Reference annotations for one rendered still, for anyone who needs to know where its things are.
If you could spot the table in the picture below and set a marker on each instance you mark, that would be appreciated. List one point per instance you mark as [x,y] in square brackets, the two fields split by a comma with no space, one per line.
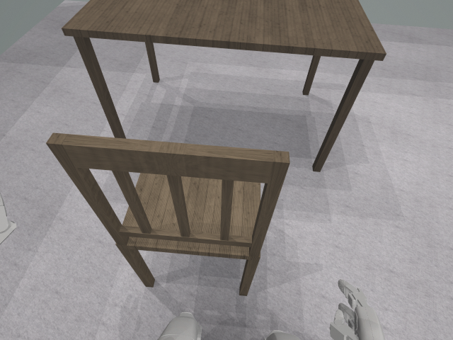
[329,28]

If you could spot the right robot hand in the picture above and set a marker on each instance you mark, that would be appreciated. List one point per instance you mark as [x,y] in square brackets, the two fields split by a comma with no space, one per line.
[363,323]

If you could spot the left robot hand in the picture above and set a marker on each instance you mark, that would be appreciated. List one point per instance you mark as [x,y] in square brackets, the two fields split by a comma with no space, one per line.
[6,226]

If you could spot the chair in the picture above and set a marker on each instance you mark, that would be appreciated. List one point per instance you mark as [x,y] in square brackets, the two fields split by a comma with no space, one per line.
[189,199]

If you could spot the robot left thigh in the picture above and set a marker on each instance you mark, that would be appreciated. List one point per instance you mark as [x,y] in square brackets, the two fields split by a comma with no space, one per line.
[182,328]

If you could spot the left robot shin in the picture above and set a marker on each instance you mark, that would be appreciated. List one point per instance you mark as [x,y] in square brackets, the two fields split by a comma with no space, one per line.
[187,314]

